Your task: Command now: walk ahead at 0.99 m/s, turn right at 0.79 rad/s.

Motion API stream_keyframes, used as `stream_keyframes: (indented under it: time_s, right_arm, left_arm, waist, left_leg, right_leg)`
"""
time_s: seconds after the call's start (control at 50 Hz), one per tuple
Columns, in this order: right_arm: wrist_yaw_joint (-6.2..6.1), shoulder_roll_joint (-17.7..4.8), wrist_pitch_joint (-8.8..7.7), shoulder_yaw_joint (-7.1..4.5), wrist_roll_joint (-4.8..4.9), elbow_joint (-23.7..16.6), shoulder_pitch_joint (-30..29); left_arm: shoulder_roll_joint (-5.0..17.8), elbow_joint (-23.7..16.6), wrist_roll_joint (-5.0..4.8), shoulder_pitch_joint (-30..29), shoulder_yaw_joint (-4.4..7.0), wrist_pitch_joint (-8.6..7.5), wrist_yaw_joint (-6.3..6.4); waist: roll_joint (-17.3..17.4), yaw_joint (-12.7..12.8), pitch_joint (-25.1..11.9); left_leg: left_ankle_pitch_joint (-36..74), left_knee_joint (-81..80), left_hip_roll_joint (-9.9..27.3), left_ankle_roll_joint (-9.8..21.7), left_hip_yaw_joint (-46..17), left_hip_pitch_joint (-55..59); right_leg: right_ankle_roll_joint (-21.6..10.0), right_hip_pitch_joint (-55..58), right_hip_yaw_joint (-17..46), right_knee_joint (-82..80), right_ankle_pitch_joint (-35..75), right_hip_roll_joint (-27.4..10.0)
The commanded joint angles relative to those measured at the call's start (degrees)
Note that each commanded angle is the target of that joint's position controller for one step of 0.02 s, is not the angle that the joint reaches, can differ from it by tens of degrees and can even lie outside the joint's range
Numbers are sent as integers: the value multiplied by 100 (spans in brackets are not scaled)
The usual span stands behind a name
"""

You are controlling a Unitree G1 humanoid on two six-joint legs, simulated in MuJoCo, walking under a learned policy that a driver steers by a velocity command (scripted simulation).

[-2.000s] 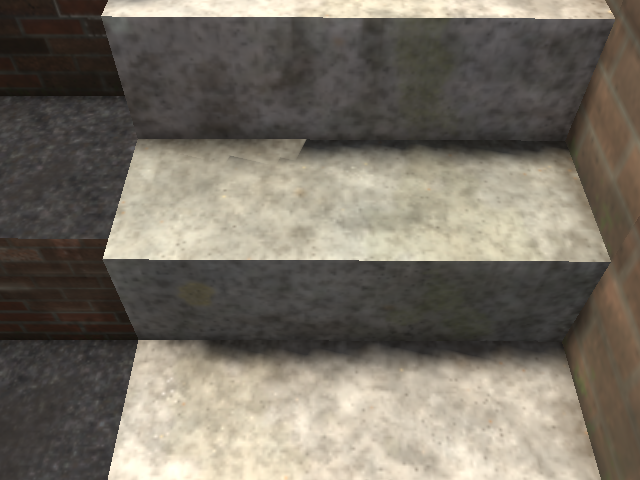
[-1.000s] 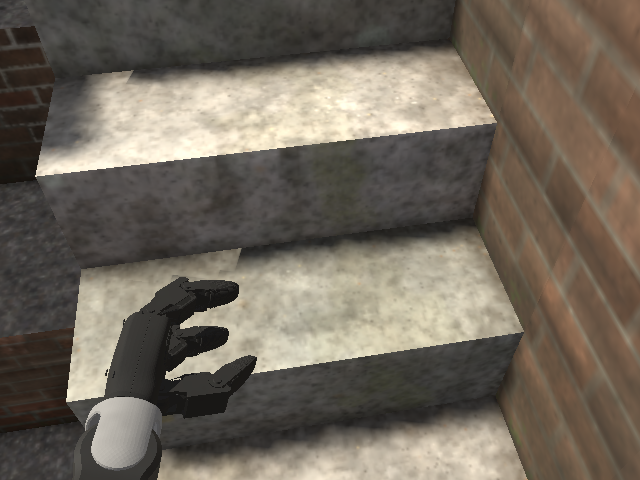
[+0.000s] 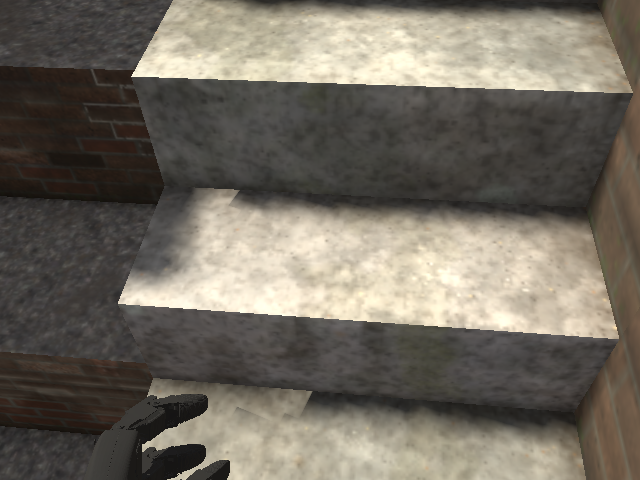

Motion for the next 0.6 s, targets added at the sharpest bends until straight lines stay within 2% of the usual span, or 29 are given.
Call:
stream_keyframes:
  time_s: [0.02,0.04,0.06,0.08,0.1,0.12,0.14,0.16,0.18,0.2,0.22,0.24,0.26,0.28,0.3,0.32,0.34,0.36,0.38,0.4,0.42,0.44,0.46,0.5,0.52,0.54,0.56,0.58,0.6]
  right_arm:
    - [353,-828,-210,-293,59,-868,-650]
    - [462,-253,-93,-173,-173,-1299,-896]
    - [481,-216,80,-108,-397,-1389,-855]
    - [427,6,215,31,-628,-1467,-973]
    - [381,214,347,151,-721,-1450,-790]
    - [399,224,402,202,-723,-1497,-629]
    - [425,230,477,230,-744,-1447,-561]
    - [349,251,452,282,-697,-1356,-414]
    - [267,346,386,340,-635,-1542,-565]
    - [145,305,375,365,-519,-1469,-539]
    - [25,335,397,394,-434,-1485,-570]
    - [-55,171,394,395,-342,-1541,-798]
    - [-193,162,541,343,-214,-1547,-877]
    - [-251,59,667,259,-256,-1455,-700]
    - [-400,70,777,230,-338,-1491,-687]
    - [-396,106,831,238,-376,-1583,-710]
    - [-436,136,887,228,-423,-1643,-974]
    - [-361,322,905,217,-490,-1599,-1012]
    - [-282,348,876,241,-487,-1678,-1116]
    - [-201,276,831,202,-507,-1553,-1044]
    - [-180,213,813,177,-522,-1455,-938]
    - [-288,252,804,195,-609,-1582,-981]
    - [-340,194,833,173,-604,-1492,-971]
    - [-330,221,997,176,-435,-1346,-710]
    - [-342,181,1011,136,-399,-1247,-515]
    - [-359,128,1036,122,-356,-1200,-487]
    - [-422,257,1086,145,-296,-1166,-441]
    - [-462,234,1118,137,-280,-1174,-423]
    - [-440,109,1119,149,-115,-1143,-305]
  left_arm:
    - [2014,550,97,1423,743,155,259]
    - [1984,147,49,121,630,214,460]
    - [1928,289,3,-211,591,176,465]
    - [1538,589,23,-221,495,120,432]
    - [1142,880,65,-172,384,63,360]
    - [972,1017,155,-113,347,12,352]
    - [887,1155,150,133,329,-43,384]
    - [821,1187,105,362,315,-61,357]
    - [965,1256,163,757,375,-38,330]
    - [876,1286,158,989,345,3,325]
    - [795,1254,97,1206,341,61,330]
    - [791,985,34,1065,375,134,401]
    - [818,548,206,736,476,215,434]
    - [802,462,222,1020,512,237,426]
    - [991,558,270,1284,630,195,529]
    - [1128,419,281,1154,675,225,564]
    - [1145,327,315,1114,678,316,556]
    - [1181,352,357,1171,678,377,569]
    - [1219,286,386,1170,717,355,592]
    - [1170,288,259,1227,734,320,606]
    - [1127,321,220,1267,742,292,621]
    - [968,258,258,1145,663,253,674]
    - [905,271,251,1288,629,224,675]
    - [1007,435,168,1553,587,213,703]
    - [1105,518,177,1472,601,202,702]
    - [1076,534,209,1454,576,189,691]
    - [781,505,229,1283,445,131,742]
    - [762,482,247,1152,409,100,756]
    - [716,580,177,1214,355,142,677]
  waist:
    - [-1574,337,-2394]
    - [-1466,-333,-2516]
    - [-917,-638,-2144]
    - [-485,-754,-1417]
    - [-476,-914,-922]
    - [-469,-979,-795]
    - [-376,-967,-596]
    - [-399,-934,-366]
    - [-623,-847,108]
    - [-679,-798,460]
    - [-735,-753,710]
    - [-839,-652,943]
    - [-760,-479,1092]
    - [-692,-387,585]
    - [-1241,-256,296]
    - [-1319,-295,141]
    - [-1327,-178,179]
    - [-1062,-84,242]
    - [-1090,-13,163]
    - [-1122,-17,207]
    - [-1200,5,59]
    - [-1683,-30,127]
    - [-1709,68,-170]
    - [-1364,40,-264]
    - [-1394,-66,-268]
    - [-1382,-44,-285]
    - [-1518,18,-276]
    - [-1584,-47,-280]
    - [-1522,-57,-279]
  left_leg:
    - [416,5864,-1705,183,-1337,-2648]
    - [-174,7918,-2041,-134,-2149,-2869]
    - [-273,8801,-2062,-230,-2131,-3182]
    - [-155,9005,-2006,-138,-2104,-3701]
    - [-93,9095,-2000,-98,-2025,-4065]
    - [-150,9093,-2031,-52,-1959,-4188]
    - [-213,8808,-1992,2,-1878,-4346]
    - [-387,8479,-1996,9,-1789,-4510]
    - [-1047,8427,-1979,127,-1761,-5050]
    - [-1189,7949,-1891,138,-1686,-5231]
    - [-1064,7494,-1814,135,-1587,-5366]
    - [-975,6665,-1783,74,-1437,-5197]
    - [-866,6875,-1941,-58,-1513,-4937]
    - [-819,6825,-1910,-130,-1455,-4705]
    - [-790,7138,-1902,-112,-1585,-5131]
    - [-589,7068,-1850,-59,-1705,-5094]
    - [-942,7208,-1868,-123,-1979,-5363]
    - [-864,7388,-1774,-104,-2110,-5725]
    - [-888,7415,-1800,-81,-2069,-5971]
    - [-611,7423,-1742,-34,-1885,-5900]
    - [-556,7361,-1714,-8,-1876,-5839]
    - [-566,7279,-1799,17,-1754,-5924]
    - [-713,7305,-1782,-17,-1737,-5815]
    - [-960,7292,-1689,-221,-1729,-5526]
    - [-1053,7117,-1675,-284,-1752,-5207]
    - [-1182,7057,-1658,-347,-1722,-5008]
    - [-1114,7230,-1776,-351,-1559,-4768]
    - [-1233,7050,-1716,-370,-1610,-4528]
    - [-1362,6473,-1655,-378,-1554,-4039]
  right_leg:
    - [-280,5572,4304,-5715,-7,-603]
    - [-224,4493,5330,-6945,-419,-888]
    - [-270,3870,5338,-6656,-784,-927]
    - [-339,3255,4616,-5944,-613,-818]
    - [-325,2950,3953,-5440,-411,-714]
    - [-323,2936,3542,-5314,-429,-687]
    - [-326,3031,3212,-5307,-280,-691]
    - [-313,3219,3003,-5472,174,-687]
    - [-370,3240,2782,-5465,25,-713]
    - [-358,3110,2669,-5565,106,-740]
    - [-244,3112,2666,-5859,370,-792]
    - [-165,2923,2466,-5962,1007,-761]
    - [179,2821,2622,-5595,4042,-1131]
    - [453,3132,2651,-5563,5244,-1258]
    - [696,3777,3096,-5513,5744,-1394]
    - [796,3731,3144,-5586,4785,-1342]
    - [784,3770,3574,-5855,3200,-1315]
    - [544,4003,3769,-5824,2486,-1295]
    - [372,4399,3921,-5891,2395,-1287]
    - [405,4418,3743,-5813,2593,-1256]
    - [424,4646,3743,-5823,2799,-1277]
    - [184,4641,3682,-5762,2745,-1096]
    - [71,4938,3726,-5784,2825,-1167]
    - [-186,5044,3609,-5724,2833,-1300]
    - [-392,4852,3613,-5771,2400,-1276]
    - [-511,4784,3681,-5878,2149,-1358]
    - [-667,4640,3452,-5893,2183,-1291]
    - [-734,4487,3504,-5934,2187,-1383]
    - [-622,4276,3319,-6085,1978,-1389]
